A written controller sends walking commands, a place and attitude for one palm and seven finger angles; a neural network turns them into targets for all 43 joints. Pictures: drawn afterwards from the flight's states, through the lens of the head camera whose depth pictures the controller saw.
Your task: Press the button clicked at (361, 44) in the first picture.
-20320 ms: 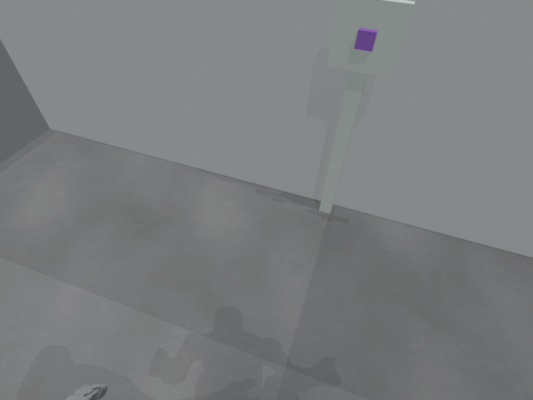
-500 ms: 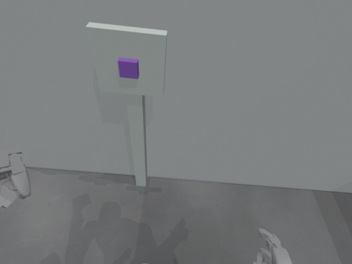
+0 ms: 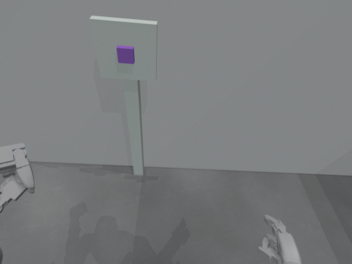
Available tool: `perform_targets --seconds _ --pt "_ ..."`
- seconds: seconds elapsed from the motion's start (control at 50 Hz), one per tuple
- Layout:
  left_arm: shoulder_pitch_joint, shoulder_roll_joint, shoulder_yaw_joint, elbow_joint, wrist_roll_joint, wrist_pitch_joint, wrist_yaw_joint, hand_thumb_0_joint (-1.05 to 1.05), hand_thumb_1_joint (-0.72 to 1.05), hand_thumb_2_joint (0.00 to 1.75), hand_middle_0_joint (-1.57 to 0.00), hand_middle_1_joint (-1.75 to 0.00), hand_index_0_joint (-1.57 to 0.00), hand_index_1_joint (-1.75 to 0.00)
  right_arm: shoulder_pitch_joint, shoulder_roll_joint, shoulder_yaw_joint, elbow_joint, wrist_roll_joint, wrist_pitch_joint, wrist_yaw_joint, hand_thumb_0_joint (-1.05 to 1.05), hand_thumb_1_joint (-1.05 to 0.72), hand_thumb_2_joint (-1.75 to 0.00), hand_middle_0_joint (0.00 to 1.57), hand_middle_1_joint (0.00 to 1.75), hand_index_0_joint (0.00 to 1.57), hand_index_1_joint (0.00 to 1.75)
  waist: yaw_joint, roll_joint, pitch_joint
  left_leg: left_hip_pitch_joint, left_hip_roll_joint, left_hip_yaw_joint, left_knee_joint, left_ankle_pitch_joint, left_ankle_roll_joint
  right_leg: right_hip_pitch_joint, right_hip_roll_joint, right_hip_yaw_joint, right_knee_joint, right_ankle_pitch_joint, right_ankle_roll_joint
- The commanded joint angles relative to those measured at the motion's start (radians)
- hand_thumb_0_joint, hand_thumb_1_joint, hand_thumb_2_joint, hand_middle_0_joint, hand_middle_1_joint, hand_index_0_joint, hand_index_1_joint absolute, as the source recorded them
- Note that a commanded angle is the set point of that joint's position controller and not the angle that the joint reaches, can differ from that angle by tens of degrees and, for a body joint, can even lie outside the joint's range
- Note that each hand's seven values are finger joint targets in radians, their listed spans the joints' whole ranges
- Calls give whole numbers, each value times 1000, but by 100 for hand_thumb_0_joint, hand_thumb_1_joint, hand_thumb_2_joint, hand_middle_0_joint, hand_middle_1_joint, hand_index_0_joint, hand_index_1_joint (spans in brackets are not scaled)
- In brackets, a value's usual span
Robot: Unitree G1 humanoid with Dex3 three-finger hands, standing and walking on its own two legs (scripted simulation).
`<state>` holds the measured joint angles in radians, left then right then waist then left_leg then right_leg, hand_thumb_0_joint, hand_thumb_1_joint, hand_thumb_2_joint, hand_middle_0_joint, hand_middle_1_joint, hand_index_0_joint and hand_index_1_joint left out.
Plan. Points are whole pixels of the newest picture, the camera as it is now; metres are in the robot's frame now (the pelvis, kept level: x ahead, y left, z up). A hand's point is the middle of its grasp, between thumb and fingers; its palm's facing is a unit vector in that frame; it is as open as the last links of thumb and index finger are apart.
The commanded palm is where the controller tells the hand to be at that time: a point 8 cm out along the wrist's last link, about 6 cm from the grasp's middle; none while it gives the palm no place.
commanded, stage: stop stepping back and stand still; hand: left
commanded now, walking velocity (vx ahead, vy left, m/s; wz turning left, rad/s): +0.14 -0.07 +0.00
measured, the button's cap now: (126, 54) +0.75 +0.25 +0.10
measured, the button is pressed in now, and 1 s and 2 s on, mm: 0 0 0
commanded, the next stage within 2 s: let the arm hang, fingers relaxed in 1.14 s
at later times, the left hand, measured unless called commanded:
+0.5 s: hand out of the picture +0.05 +0.25 +0.17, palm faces +0.38 -0.86 -0.35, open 3.1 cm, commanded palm -0.03 +0.29 +0.19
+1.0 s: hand out of the picture +0.04 +0.24 +0.18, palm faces +0.41 -0.81 -0.41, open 3.1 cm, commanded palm -0.02 +0.28 +0.19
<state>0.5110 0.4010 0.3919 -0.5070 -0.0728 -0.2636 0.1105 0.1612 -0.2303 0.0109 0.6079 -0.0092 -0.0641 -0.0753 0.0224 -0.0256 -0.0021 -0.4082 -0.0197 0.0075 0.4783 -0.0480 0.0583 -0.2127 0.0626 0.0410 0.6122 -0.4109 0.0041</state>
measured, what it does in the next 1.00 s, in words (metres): walks backwards: left foot, then right foot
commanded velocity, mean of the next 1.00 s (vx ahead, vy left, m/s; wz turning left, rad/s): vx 0.18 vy -0.01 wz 0.00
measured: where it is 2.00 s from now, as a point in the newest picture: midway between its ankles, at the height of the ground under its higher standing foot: outside the picture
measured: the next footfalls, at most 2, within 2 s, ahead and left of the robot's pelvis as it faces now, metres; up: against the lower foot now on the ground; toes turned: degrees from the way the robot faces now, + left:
left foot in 0.36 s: -0.06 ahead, +0.12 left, +0.00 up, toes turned +6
right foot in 0.70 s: -0.10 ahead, -0.12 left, +0.00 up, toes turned +1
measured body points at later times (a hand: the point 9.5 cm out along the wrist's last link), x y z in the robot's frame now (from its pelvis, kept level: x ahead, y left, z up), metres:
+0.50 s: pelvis -0.15 +0.01 +0.01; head -0.16 +0.05 +0.46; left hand +0.03 +0.30 +0.18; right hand -0.02 -0.21 -0.07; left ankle -0.14 +0.11 -0.73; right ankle -0.11 -0.11 -0.65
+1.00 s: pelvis -0.13 +0.00 +0.00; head -0.13 +0.02 +0.45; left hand +0.01 +0.28 +0.20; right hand +0.06 -0.24 -0.06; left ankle -0.10 +0.11 -0.73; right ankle -0.14 -0.13 -0.73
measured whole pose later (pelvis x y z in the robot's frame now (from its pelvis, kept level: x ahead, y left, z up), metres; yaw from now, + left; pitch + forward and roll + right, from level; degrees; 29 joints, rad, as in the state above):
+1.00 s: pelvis -0.13 +0.00 +0.00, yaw +3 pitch -2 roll +0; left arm 0.60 0.39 0.36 -0.63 -0.01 -0.26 0.15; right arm 0.19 -0.20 -0.02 0.62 -0.01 -0.14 -0.08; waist 0.01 -0.07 0.02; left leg -0.30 0.02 0.06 0.59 -0.26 0.01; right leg -0.23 -0.05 -0.05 0.64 -0.39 0.02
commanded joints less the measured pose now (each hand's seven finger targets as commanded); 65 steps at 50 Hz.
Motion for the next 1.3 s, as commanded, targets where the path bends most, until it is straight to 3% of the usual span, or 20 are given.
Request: perform_targets --seconds 0.0,0.08,0.12,0.16,0.22,0.3,0.34,0.42,0.54,0.62,0.64,0.68,0.72,0.76,0.86,0.92,1.12,1.2,1.22,1.28 --pt "16 154 71 -290 16 -44 11 0 90 90 -130 -150 -130 -150 -83 -116 -56 -187 -15 -70 2 0 -90 -90 20 30 20 30 3 235 -130 -92 285 -335 -396 -523 75 105 12 2 197 -108 -22" --pt "230 214 144 -470 5 -8 19 0 90 90 -130 -150 -130 -150 -68 -98 -60 -251 6 -71 24 0 -90 -90 20 30 20 30 10 225 -238 -86 84 -83 -243 -585 -65 222 34 -134 -99 -114 -50" --pt "252 245 168 -496 4 14 29 0 90 90 -130 -150 -130 -150 -59 -75 -65 -225 11 -46 19 0 -90 -90 20 30 20 30 -16 -116 -162 145 -65 25 440 -365 -111 -306 -295 275 -467 -376 -160" --pt "101 229 179 -481 6 33 47 0 90 90 -130 -150 -130 -150 -54 -86 -74 -165 8 -17 13 0 -90 -90 20 30 20 30 -39 -167 -83 -30 -27 -81 819 -311 -107 -471 -448 404 -531 -488 -250" --pt "42 150 112 -234 22 54 53 0 90 90 -130 -150 -130 -150 -44 -61 -41 -146 -5 -28 -12 0 -90 -90 20 30 20 30 -72 -91 13 24 77 -10 568 -310 -59 -461 -303 80 -415 -368 -130" --pt "-150 68 -7 -106 52 37 63 0 90 90 -130 -150 -130 -150 2 -99 -38 -88 8 -98 -39 0 -90 -90 20 30 20 30 -66 75 31 154 52 50 -96 -400 -12 -228 -204 -58 -62 -198 -78" --pt "-255 90 -19 -250 80 -4 76 0 90 90 -130 -150 -130 -150 25 -113 -43 -133 6 -123 -25 0 -90 -90 20 30 20 30 -72 475 69 240 354 -537 -307 -626 115 -508 -46 -99 473 -139 -3" --pt "27 155 68 -401 78 -16 59 0 90 90 -130 -150 -130 -150 -37 -83 -53 -148 4 -136 31 0 -90 -90 20 30 20 30 -41 97 3 174 347 -517 -290 -476 164 -522 -120 2 622 53 -6" --pt "207 166 128 -407 65 -33 64 0 90 90 -130 -150 -130 -150 -21 -75 -47 -124 -12 -133 26 0 -90 -90 20 30 20 30 -27 337 -13 2 242 -169 -303 -461 88 -158 -75 -159 216 55 -5" --pt "89 142 121 -178 63 -9 69 0 90 90 -130 -150 -130 -150 -25 -84 -59 -118 -13 -92 -11 0 -90 -90 20 30 20 30 -18 217 -6 -173 201 -102 -151 -612 41 170 -34 -207 -58 -76 -29" --pt "67 140 114 -137 65 -1 66 0 90 90 -130 -150 -130 -150 -11 -84 -65 -104 -6 -80 -12 0 -90 -90 20 30 20 30 -18 78 -9 -198 138 -49 28 -565 22 215 -76 -137 -177 -79 -49" --pt "21 150 94 -87 45 20 50 0 90 90 -130 -150 -130 -150 -47 -90 -81 -124 16 -66 -11 0 -90 -90 20 30 20 30 -20 -309 30 -338 4 -9 584 -453 -26 124 -439 476 -437 -114 -205" --pt "-38 210 135 -160 45 -24 47 0 90 90 -130 -150 -130 -150 -10 -91 -69 -85 -13 -84 7 0 -90 -90 20 30 20 30 -57 -241 -37 -289 64 -30 676 -359 -64 117 -458 375 -373 241 -231" --pt "-28 138 73 -222 52 -15 43 0 90 90 -130 -150 -130 -150 -25 -96 -82 -90 8 -76 9 0 -90 -90 20 30 20 30 -50 -181 -72 -98 76 -15 526 -310 -52 -24 -363 212 -363 -24 -167" --pt "26 150 78 -396 56 -49 67 0 90 90 -130 -150 -130 -150 -63 -77 -60 -113 -4 -115 -16 0 -90 -90 20 30 20 30 -43 1 -23 213 31 59 -33 -145 -31 -69 -256 -17 -177 223 -77" --pt "41 166 113 -397 61 -64 75 0 90 90 -130 -150 -130 -150 -35 -100 -65 -148 4 -125 -8 0 -90 -90 20 30 20 30 -9 296 -52 253 248 -221 -121 128 46 -133 -92 -99 53 59 13" --pt "171 99 83 -219 24 -19 38 0 90 90 -130 -150 -130 -150 -22 -77 -60 -166 24 -93 22 0 -90 -90 20 30 20 30 -41 -91 -111 159 81 -6 73 15 -54 70 -203 67 -234 591 -37" --pt "162 124 96 -260 23 -9 48 0 90 90 -130 -150 -130 -150 -44 -69 -47 -172 15 -80 6 0 -90 -90 20 30 20 30 -32 -21 -121 204 79 -10 -9 -8 -47 40 -186 28 -232 454 -30" --pt "-21 14 -290 574 127 153 -84 0 90 90 -130 -150 -130 -150 -93 -259 -102 92 13 -124 100 0 -90 -90 20 30 20 30 -71 69 -59 140 131 -70 138 164 -41 -118 -225 -54 -51 478 -37" --pt "-64 -7 -276 620 113 242 -106 0 90 90 -119 -138 -119 -138 -30 -220 -89 59 9 -29 91 0 -90 -90 20 30 20 30 -33 95 -88 40 193 -136 21 63 15 -73 -139 -64 -7 179 -18"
